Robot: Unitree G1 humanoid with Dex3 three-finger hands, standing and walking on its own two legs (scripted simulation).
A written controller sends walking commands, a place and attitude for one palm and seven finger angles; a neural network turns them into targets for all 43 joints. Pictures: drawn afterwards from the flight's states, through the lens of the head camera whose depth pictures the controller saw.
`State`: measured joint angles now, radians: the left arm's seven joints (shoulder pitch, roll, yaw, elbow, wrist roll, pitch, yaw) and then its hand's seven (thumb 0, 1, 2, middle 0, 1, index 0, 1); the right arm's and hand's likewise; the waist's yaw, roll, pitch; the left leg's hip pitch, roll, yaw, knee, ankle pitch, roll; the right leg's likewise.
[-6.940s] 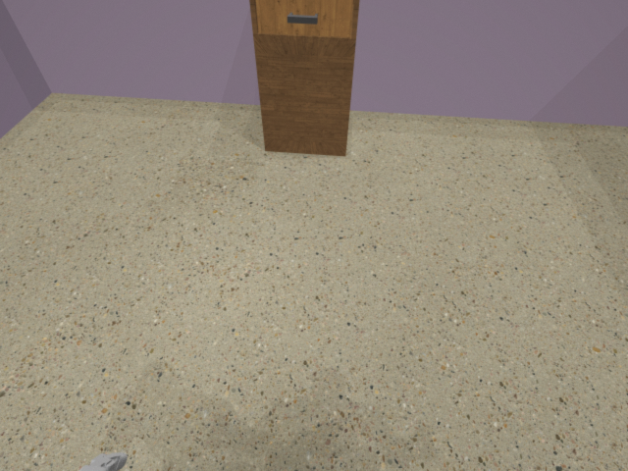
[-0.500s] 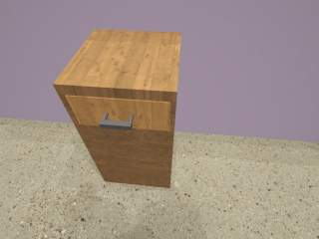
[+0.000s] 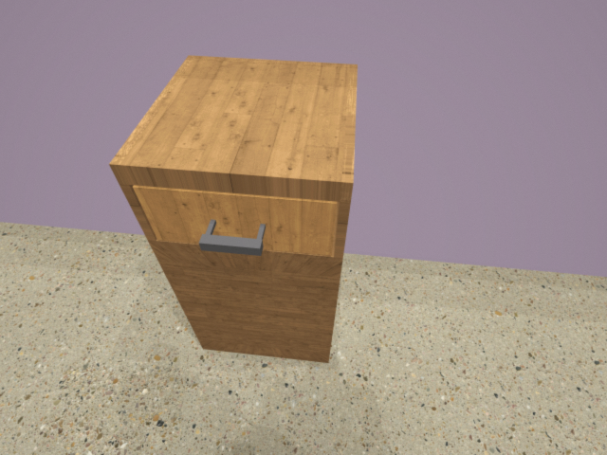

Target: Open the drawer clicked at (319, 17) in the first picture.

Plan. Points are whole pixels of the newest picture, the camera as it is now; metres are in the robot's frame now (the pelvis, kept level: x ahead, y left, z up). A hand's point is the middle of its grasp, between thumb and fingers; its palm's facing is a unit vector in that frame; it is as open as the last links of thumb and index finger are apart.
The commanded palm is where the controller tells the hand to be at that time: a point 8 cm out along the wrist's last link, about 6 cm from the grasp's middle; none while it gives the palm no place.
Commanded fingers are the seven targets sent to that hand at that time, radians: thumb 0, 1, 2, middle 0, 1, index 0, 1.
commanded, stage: look again from close up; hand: left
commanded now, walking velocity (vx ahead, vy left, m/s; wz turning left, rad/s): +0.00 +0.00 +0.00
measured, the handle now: (234, 235) +0.51 +0.17 -0.08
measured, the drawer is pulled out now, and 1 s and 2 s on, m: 0.00 0.00 0.00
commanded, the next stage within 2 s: raise the hand with hooked fingers in 0.60 s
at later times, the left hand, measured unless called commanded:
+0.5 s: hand out of the picture -0.01 +0.23 -0.18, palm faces +0.00 -0.98 -0.22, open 7.4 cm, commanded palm none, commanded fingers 0.00 0.90 0.90 -0.20 -0.30 -0.20 -0.30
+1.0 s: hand (126, 415) +0.17 +0.25 -0.04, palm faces +0.00 -0.26 -0.97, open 8.0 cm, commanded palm +0.11 +0.27 -0.03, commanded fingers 0.00 0.53 0.74 -0.23 -0.54 -0.23 -0.54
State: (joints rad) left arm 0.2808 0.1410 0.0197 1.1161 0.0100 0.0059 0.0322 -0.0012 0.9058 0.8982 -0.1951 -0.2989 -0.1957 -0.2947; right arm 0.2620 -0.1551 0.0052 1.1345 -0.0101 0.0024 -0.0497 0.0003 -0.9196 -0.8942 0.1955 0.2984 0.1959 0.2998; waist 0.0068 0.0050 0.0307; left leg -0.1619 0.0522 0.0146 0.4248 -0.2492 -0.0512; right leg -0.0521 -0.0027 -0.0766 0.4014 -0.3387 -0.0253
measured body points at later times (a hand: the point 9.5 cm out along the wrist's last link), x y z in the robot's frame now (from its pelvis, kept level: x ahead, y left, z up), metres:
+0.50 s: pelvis -0.02 +0.05 -0.01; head -0.02 +0.04 +0.44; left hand +0.00 +0.28 -0.16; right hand -0.01 -0.18 -0.16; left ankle -0.01 +0.14 -0.74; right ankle -0.08 -0.09 -0.74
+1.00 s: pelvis -0.06 +0.02 -0.04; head -0.04 -0.01 +0.41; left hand +0.17 +0.26 +0.01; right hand +0.13 -0.24 -0.12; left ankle -0.01 +0.14 -0.74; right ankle -0.08 -0.09 -0.74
